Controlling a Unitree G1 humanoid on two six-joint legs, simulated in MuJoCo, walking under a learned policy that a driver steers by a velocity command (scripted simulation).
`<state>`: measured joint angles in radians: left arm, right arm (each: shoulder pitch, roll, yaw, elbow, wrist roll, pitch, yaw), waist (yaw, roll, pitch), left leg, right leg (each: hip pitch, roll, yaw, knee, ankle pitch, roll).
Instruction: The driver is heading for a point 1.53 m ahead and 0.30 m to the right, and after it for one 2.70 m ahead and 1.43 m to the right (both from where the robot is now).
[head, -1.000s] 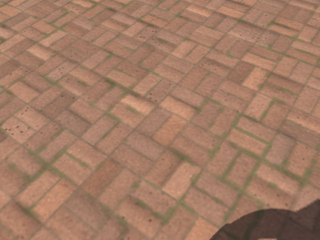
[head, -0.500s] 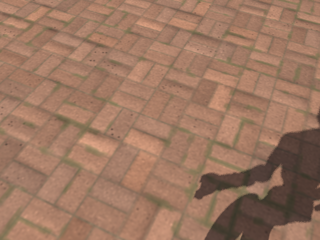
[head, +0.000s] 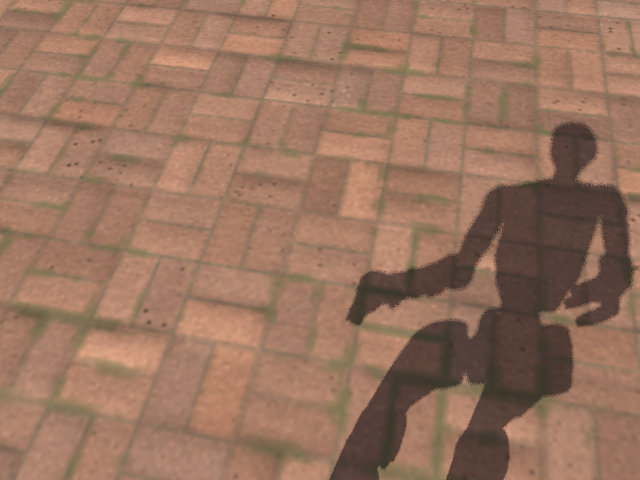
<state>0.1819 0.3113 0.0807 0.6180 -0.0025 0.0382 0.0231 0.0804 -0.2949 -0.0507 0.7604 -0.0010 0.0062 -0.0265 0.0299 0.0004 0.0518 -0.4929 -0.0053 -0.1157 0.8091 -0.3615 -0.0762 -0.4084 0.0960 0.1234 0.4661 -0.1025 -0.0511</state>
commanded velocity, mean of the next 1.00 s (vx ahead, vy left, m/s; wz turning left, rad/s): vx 0.14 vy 0.00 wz -0.40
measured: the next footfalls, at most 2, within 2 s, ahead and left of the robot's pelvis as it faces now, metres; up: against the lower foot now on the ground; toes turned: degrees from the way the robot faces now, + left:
left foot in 0.12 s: +0.08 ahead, +0.15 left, +0.00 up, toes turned -10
right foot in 0.54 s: +0.00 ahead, -0.10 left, +0.00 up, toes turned -21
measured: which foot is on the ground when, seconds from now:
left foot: up 0.00-0.10, down 0.12-0.54, up 0.56-1.00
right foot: down 0.00-0.12, up 0.14-0.52, down 0.54-1.00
